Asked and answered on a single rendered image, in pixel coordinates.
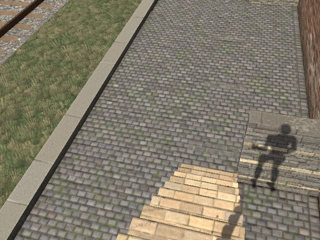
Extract stairs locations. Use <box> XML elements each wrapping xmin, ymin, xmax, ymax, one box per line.
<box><xmin>116</xmin><ymin>163</ymin><xmax>245</xmax><ymax>240</ymax></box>

